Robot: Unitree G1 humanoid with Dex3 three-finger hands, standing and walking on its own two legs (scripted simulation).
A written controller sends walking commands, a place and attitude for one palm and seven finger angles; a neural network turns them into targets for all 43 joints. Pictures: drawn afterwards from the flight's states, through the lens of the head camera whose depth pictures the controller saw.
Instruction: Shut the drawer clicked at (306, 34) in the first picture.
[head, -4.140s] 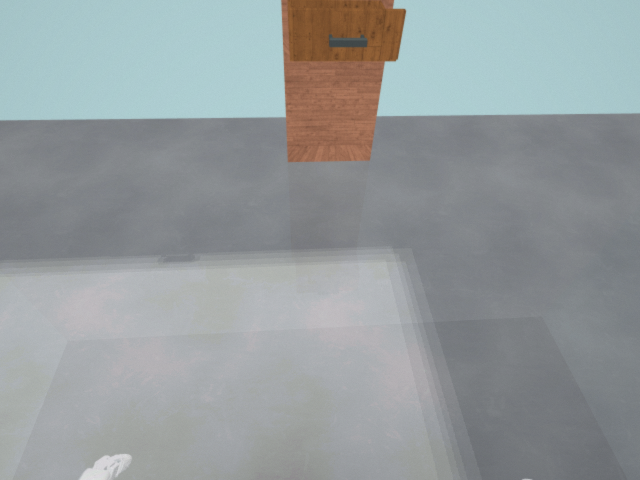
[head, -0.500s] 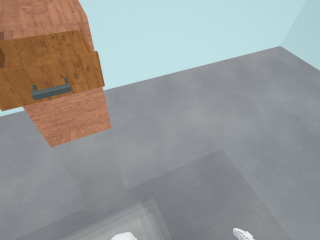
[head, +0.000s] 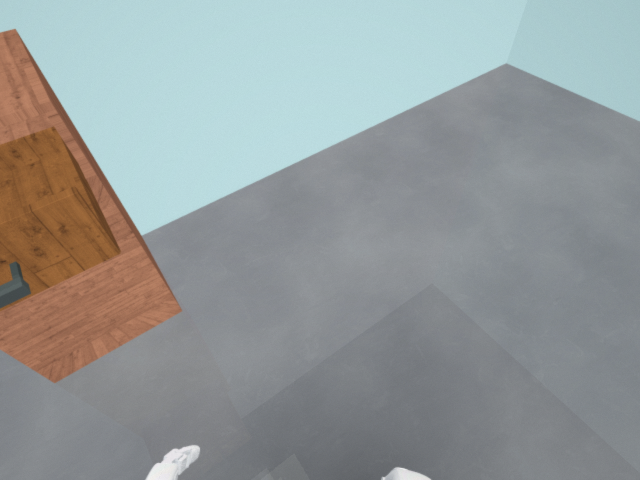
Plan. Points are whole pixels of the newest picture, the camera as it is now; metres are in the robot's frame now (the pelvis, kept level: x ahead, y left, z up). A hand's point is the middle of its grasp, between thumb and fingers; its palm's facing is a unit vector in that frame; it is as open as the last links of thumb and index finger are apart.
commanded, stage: turn to face it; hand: left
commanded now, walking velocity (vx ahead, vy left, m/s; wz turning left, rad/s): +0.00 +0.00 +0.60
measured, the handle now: out of the picture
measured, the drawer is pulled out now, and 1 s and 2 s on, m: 0.28 0.28 0.28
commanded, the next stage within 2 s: take the last steps up to it in 0.90 s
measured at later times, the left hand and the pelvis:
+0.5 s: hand out of the picture +0.01 +0.26 -0.15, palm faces +0.33 -0.91 -0.25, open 7.4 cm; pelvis +0.00 +0.03 +0.02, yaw +16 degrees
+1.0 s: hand out of the picture -0.07 +0.16 -0.14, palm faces +0.54 -0.81 -0.25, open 7.4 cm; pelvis -0.02 -0.03 +0.02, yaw +31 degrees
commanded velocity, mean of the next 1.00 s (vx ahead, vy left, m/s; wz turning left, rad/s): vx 0.01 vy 0.00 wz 0.46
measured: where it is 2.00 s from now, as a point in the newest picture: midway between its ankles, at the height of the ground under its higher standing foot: outside the picture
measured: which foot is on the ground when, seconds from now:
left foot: up 0.00-0.26, down 0.28-0.72, up 0.74-1.00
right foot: down 0.00-0.28, up 0.30-0.70, down 0.72-1.00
